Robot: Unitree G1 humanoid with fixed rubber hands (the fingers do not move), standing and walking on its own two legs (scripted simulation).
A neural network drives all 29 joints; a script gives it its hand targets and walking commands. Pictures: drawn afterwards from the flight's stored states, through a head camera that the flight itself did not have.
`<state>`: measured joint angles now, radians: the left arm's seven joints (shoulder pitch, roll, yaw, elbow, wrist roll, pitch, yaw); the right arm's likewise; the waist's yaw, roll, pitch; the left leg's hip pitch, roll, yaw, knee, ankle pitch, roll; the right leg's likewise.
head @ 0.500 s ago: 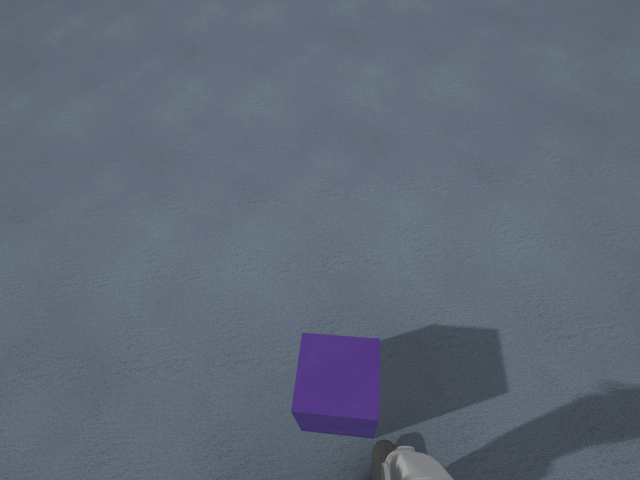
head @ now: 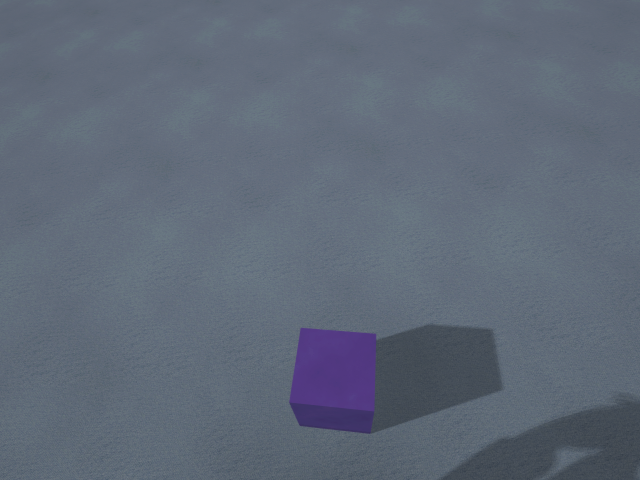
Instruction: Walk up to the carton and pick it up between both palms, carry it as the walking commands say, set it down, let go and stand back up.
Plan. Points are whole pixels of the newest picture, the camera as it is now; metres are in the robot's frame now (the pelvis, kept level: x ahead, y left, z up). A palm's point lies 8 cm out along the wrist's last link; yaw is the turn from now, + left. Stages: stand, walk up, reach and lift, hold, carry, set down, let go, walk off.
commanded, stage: walk up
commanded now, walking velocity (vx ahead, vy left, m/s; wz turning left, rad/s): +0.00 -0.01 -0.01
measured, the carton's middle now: (336, 381) +0.44 +0.04 -0.65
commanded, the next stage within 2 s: none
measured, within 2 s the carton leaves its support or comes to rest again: neither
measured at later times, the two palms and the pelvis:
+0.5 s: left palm out of the picture +0.05 +0.21 -0.15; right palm out of the picture +0.04 -0.27 -0.14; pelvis +0.00 -0.02 -0.01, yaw -1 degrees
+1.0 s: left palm out of the picture +0.05 +0.24 -0.15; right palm out of the picture +0.02 -0.24 -0.14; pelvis -0.01 +0.01 -0.01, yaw -1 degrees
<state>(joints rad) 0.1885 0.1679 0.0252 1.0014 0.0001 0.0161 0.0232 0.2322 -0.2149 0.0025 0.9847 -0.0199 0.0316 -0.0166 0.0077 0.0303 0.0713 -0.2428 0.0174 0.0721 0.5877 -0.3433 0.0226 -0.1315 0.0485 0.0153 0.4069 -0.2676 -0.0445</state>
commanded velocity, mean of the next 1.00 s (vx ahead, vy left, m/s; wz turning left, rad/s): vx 0.00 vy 0.02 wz -0.09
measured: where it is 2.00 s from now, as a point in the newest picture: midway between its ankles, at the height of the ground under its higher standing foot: outside the picture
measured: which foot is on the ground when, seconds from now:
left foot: up 0.00-0.06, down 0.08-0.50, up 0.52-0.74, down 0.76-1.00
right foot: down 0.00-0.18, up 0.20-0.46, down 0.48-1.00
